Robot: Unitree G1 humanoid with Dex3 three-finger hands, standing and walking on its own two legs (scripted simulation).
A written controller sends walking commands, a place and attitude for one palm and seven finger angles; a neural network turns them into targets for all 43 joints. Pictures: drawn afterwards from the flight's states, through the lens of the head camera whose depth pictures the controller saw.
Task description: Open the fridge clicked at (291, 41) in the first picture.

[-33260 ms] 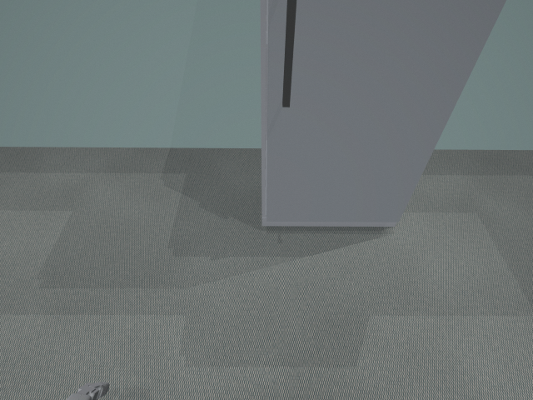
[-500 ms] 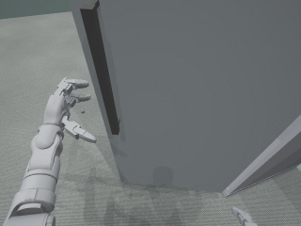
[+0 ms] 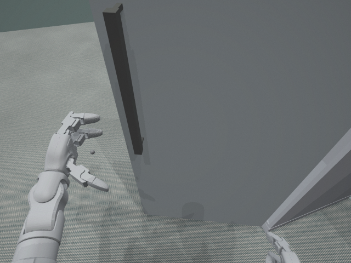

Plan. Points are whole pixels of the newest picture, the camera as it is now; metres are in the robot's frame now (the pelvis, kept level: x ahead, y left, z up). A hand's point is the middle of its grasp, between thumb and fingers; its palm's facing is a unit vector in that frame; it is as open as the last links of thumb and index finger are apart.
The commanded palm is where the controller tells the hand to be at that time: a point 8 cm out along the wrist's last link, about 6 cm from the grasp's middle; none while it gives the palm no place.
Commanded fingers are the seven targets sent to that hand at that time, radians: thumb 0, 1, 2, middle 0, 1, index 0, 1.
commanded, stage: slip the hand off the handle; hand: left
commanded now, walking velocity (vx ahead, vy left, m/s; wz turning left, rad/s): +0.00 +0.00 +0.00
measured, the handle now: (131, 96) +0.45 +0.14 +0.16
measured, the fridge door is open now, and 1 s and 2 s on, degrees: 65 65 65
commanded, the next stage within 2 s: draw the hand back to the body in 0.52 s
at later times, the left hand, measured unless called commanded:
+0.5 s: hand (82, 175) +0.26 +0.21 +0.10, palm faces +0.10 -0.98 -0.18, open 14.7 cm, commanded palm +0.24 +0.25 +0.12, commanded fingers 0.00 -0.55 0.20 -0.25 -1.15 -0.25 -1.15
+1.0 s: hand (67, 172) +0.25 +0.22 +0.14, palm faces +0.23 -0.97 -0.02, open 14.7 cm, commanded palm +0.21 +0.26 +0.14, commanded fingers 0.00 -0.55 0.20 -0.25 -1.15 -0.25 -1.15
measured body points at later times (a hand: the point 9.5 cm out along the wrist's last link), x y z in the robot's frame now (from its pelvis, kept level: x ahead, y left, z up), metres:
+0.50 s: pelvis +0.01 -0.01 +0.00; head +0.01 -0.02 +0.45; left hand +0.25 +0.26 +0.12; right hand +0.19 -0.24 -0.07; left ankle +0.01 +0.10 -0.72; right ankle +0.02 -0.13 -0.72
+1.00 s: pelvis +0.02 -0.01 +0.01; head +0.00 -0.02 +0.46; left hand +0.23 +0.27 +0.14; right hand +0.22 -0.22 -0.06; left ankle +0.01 +0.10 -0.72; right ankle +0.02 -0.13 -0.72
